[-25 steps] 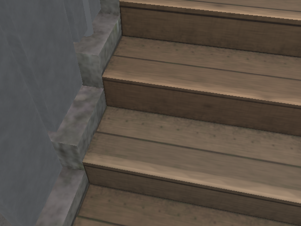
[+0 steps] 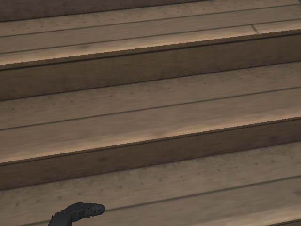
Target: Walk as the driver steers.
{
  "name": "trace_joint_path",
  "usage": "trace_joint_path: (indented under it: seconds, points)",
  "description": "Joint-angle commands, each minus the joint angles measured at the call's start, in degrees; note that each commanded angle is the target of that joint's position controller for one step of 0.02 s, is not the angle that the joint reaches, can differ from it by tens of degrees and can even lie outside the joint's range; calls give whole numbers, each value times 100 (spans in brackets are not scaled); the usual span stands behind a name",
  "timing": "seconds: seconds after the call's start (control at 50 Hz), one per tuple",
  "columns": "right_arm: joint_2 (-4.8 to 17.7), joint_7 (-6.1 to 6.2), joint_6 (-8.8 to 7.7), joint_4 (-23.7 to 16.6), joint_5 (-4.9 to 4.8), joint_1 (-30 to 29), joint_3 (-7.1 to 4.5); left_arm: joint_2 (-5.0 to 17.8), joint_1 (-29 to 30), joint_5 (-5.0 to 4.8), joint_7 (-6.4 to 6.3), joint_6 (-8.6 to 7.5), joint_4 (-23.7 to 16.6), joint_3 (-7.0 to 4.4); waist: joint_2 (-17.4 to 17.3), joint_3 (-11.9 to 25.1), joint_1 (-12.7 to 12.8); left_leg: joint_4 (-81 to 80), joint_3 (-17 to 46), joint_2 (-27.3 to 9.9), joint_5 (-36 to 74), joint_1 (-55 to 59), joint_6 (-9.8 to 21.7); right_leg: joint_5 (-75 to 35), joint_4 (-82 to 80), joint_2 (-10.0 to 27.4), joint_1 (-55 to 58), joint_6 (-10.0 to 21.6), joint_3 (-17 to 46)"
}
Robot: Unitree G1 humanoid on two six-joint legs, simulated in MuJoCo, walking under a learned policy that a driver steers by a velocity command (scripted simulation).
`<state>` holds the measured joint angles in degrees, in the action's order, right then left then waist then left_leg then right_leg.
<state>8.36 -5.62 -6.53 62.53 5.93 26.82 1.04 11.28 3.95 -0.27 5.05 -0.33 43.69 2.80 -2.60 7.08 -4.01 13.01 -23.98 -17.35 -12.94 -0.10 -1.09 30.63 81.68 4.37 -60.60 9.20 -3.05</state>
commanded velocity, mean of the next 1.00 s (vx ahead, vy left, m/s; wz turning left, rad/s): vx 0.49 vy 0.00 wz -0.12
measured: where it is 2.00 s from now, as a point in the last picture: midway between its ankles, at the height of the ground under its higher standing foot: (172, 112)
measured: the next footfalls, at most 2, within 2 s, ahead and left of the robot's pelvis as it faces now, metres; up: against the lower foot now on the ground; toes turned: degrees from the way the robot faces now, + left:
left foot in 0.52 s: +0.46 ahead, +0.05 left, +0.32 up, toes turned -12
right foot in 1.04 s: +0.79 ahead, -0.21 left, +0.49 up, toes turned -9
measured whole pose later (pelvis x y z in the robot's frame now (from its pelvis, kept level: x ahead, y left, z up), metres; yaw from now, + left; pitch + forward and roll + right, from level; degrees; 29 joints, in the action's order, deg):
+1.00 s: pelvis +0.56 -0.06 +0.32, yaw -5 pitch +8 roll -3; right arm 0.9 -6.1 -6.3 66.2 4.1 35.1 2.9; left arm 5.0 8.5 2.9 3.5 1.2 41.0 5.4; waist -2.2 8.9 -6.6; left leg 20.8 7.6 0.7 -22.2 -4.7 3.9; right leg 11.8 88.0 4.9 -75.6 9.1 -6.4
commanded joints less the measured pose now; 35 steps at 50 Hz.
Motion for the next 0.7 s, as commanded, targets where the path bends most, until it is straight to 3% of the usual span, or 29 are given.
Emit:
trace_joint_path:
  seconds: [0.02, 0.04, 0.06, 0.08, 0.1, 0.12, 0.14, 0.18, 0.2, 0.22, 0.24, 0.28, 0.3, 0.34, 0.38, 0.42, 0.44, 0.48, 0.5, 0.52, 0.54, 0.56, 0.58, 0.6, 0.62, 0.64, 0.66, 0.68, 0.7]
  points:
    - [776, -11, -288, -762, 45, -326, -95, 1162, -2256, -214, -225, -372, 559, -438, 206, 1117, 1165, 3024, 434, 371, 3539, -3290, 665, -1516, -2208, -431, 5693, 519, 1878]
    - [782, -220, -275, -1143, -61, -940, -161, 1902, -3964, 167, -286, -213, 1062, -685, 1132, 1584, 1609, 4938, 1571, 1216, 243, -4880, 347, -1289, -4748, 154, 6949, 818, 4402]
    - [423, -262, -134, -1194, -219, -790, -133, 2433, -4440, 220, -308, -233, 1390, -944, 1270, 1698, 1449, 6691, 3156, 1505, 1004, -5558, 437, -1454, -5326, 699, 7133, 127, 5350]
    - [528, -248, -157, -1317, -461, -1272, -214, 2327, -4287, 181, -241, -295, 1511, -948, 2079, 819, 1351, 8542, 3642, 1867, 1228, -6198, 423, -1033, -5630, 747, 6088, -129, 5338]
    - [350, -154, -166, -1095, -408, -1183, -195, 1945, -3756, 8, -199, -385, 1504, -869, 2428, 562, 1027, 9926, 3907, 1935, 1465, -6410, 639, -913, -5134, 504, 5074, -84, 4647]
    - [260, -75, -160, -1085, -364, -1329, -136, 1422, -3263, -3, -96, -434, 1589, -739, 1905, -34, 712, 10946, 3882, 1972, 1523, -6631, 918, -956, -4778, 313, 4232, -27, 4147]
    - [106, 5, -104, -1230, -296, -1606, -28, 873, -2451, 77, -13, -402, 1500, -568, 1230, -171, 288, 11188, 3826, 1917, 1545, -6761, 1154, -619, -4765, 183, 3484, 187, 3984]
    - [396, 102, 137, -1183, -276, -1471, -54, 223, -1393, 259, 54, -322, 1335, -350, 236, -175, -173, 10610, 3623, 1635, 1592, -6685, 1205, -381, -5224, 185, 2683, 538, 3599]
    - [743, 93, 240, -1279, -385, -1589, -131, 415, -1045, 326, 18, -387, 1172, -436, 168, -334, -208, 10296, 3384, 1497, 1158, -6442, 983, -741, -5521, 378, 2362, 685, 3282]
    - [828, 138, 297, -1288, -358, -1740, -149, 292, -978, 371, -60, -456, 1168, -362, 226, -278, -203, 9957, 3246, 1455, 1228, -6291, 871, -356, -5699, 236, 2147, 685, 3044]
    - [676, 131, 308, -1276, -404, -1853, -66, 251, -1489, 458, -118, -523, 1330, -326, 947, -406, -1, 11622, 2955, 1679, 755, -6600, 859, -770, -5809, 218, 2327, 819, 2990]
    - [449, 212, 319, -1548, -326, -2441, 104, 153, -2344, 648, -217, -563, 1723, -274, 554, -570, 312, 11848, 2946, 1648, 319, -7786, 1058, -970, -5788, 200, 3313, 646, 2715]
    - [408, 240, 313, -1693, -267, -2608, 159, 124, -2839, 639, -237, -620, 1895, -264, 474, -631, 432, 11714, 3002, 1536, 29, -8340, 1146, -1067, -5828, 348, 4090, 595, 2679]
    - [426, 336, 376, -2151, -370, -3226, 228, 177, -3408, 787, -212, -660, 2148, -202, 169, -573, 586, 10797, 3013, 1241, 263, -8656, 1207, -1348, -5871, 442, 4656, 408, 2467]
    - [630, 372, 485, -2426, -387, -3732, 185, 234, -3802, 750, -145, -736, 2089, -139, 488, -584, 825, 9358, 2392, 1029, 752, -8134, 847, -1009, -6417, 369, 4476, 490, 2168]
    - [429, 258, 707, -2869, -273, -4663, 287, 312, -3435, 434, 64, -644, 1795, -90, 714, -846, 828, 7627, 1805, 1084, -250, -5946, 754, -1596, -7696, 647, 2823, 681, 1963]
    - [170, 112, 746, -2663, -301, -3777, 328, 533, -2981, 281, 125, -679, 1588, -115, 1291, -751, 364, 7795, 1525, 1360, -102, -4493, 666, -3529, -7604, 730, 2294, 761, 1590]
    - [599, -15, 736, -2681, -338, -3382, 159, 1337, -2969, 92, 173, -745, 1466, -373, 1369, -111, 74, 6720, 1265, 1946, -851, -4256, 437, -7519, -6887, 926, 4196, 731, 1335]
    - [821, -7, 685, -2651, -302, -3164, 60, 1449, -2992, 36, 171, -770, 1512, -488, 1478, 24, -20, 5708, 1056, 2167, -1064, -4319, 502, -9196, -6381, 908, 5300, 721, 1238]
    - [955, 18, 587, -2602, -351, -2773, -14, 1506, -2895, 104, 212, -762, 1472, -590, 1605, 290, -67, 4975, 1108, 2234, -1113, -4023, 649, -10146, -5812, 926, 5906, 699, 1108]
    - [1215, 93, 476, -2164, -353, -1697, -139, 976, -3416, 445, 211, -721, 1463, -582, 651, 1307, 150, 5027, 2212, 1971, 1054, -2254, 1179, -10101, -4363, 445, 5323, 326, 862]
    - [1155, 141, 422, -1719, -416, -550, -145, 478, -3904, 675, 294, -650, 1565, -490, -371, 2124, -151, 3532, 4611, 1344, -518, -153, 1928, -7680, -3077, -140, 3274, 187, 1337]
    - [1552, 601, 465, -1266, -652, 145, -517, 684, -2454, 104, -111, -691, 810, -788, -1511, 1266, -575, 1797, 6824, 445, -2406, -189, 1954, -2849, -837, -1037, 2424, -383, 429]
    - [1406, 705, 387, -1077, -756, -468, -489, 146, -1906, 436, -169, -678, 392, -652, -1160, 558, -117, 1114, 7431, 517, -2855, -860, 1862, -2176, 854, -734, 1467, -405, 909]
    - [1036, 452, 241, -1008, -197, 393, -255, 50, -1740, 98, -64, -528, 949, -546, -1437, -421, -745, 1370, 7058, 751, -3230, -1479, 1854, -3148, 1990, -1182, 13, 39, 2291]
    - [764, 390, 210, -627, -109, 170, -270, -38, -1414, 153, -77, -565, 700, -456, -668, -519, -323, 1685, 6397, 664, -1882, -1553, 1852, -3162, 2625, -1126, -534, 308, 2058]
    - [445, 326, 241, -522, -224, -184, -226, -154, -1099, 238, -77, -560, 415, -383, 321, -461, 68, 1738, 6046, 634, -907, -1888, 1873, -2987, 2982, -1057, -670, 436, 1882]
    - [171, 354, 238, -491, -307, -614, -143, -261, -1060, 323, -75, -529, 320, -284, 497, -248, 435, 1756, 5576, 732, -668, -2030, 1797, -2692, 3040, -889, -865, 535, 1793]
    - [-104, 366, 241, -332, -331, -828, -56, -280, -1182, 405, -90, -466, 378, -198, 258, -168, 636, 1682, 5176, 901, -899, -2063, 1652, -2549, 3270, -689, -1253, 615, 1625]
Over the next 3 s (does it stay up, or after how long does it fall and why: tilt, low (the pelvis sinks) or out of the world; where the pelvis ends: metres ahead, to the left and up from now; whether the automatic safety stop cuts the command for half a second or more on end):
stays up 1.22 0.08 0.71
